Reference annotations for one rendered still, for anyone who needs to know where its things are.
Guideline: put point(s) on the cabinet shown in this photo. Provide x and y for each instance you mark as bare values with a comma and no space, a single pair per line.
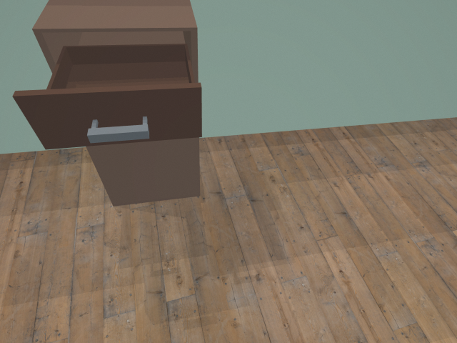
138,172

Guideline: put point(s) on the handle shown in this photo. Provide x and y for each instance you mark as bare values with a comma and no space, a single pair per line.
118,133

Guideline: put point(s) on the drawer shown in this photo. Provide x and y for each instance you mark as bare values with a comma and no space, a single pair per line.
117,85

